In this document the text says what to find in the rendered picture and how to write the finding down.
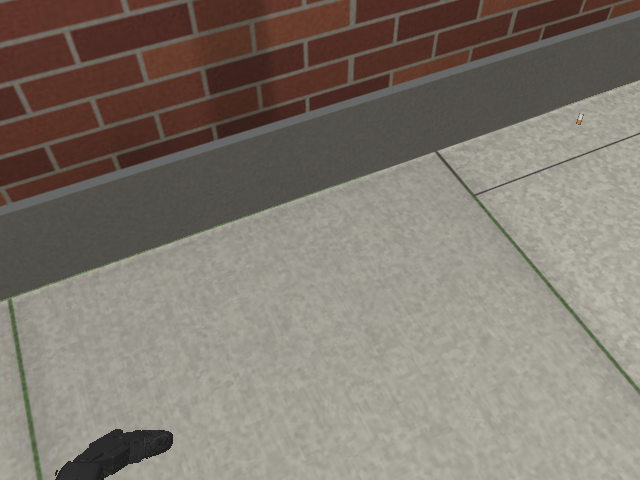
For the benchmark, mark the left robot hand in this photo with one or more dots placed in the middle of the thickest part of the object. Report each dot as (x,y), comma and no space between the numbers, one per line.
(115,450)

